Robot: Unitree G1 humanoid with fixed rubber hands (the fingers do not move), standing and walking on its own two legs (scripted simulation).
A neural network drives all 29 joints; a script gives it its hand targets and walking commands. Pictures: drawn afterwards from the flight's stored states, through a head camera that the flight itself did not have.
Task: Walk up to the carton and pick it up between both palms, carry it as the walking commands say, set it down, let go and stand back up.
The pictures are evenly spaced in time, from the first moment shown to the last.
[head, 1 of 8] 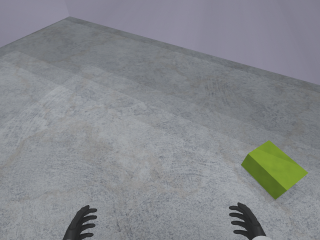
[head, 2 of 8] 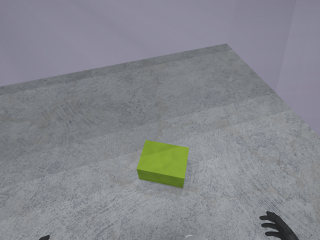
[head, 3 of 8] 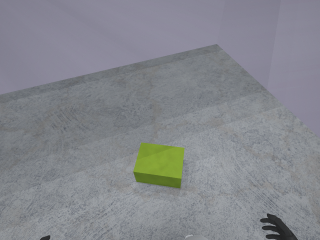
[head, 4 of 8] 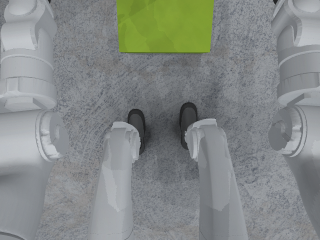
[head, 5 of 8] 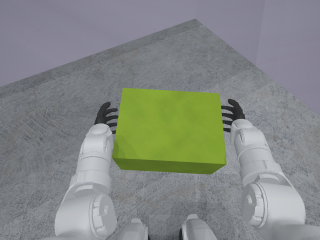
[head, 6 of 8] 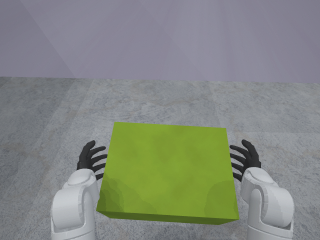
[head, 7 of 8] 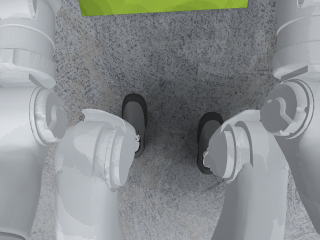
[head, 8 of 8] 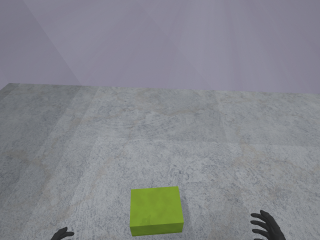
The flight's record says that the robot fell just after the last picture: no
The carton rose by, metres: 0.74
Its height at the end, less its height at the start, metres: +0.00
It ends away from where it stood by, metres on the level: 0.63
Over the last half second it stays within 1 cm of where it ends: yes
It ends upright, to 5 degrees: yes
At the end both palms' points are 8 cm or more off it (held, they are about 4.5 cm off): yes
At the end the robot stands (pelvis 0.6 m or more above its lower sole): yes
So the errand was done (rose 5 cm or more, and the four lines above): yes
